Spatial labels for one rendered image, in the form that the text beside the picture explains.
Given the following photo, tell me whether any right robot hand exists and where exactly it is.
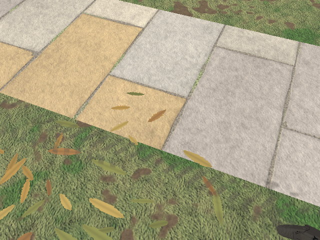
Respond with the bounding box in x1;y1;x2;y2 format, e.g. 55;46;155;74
277;224;320;240

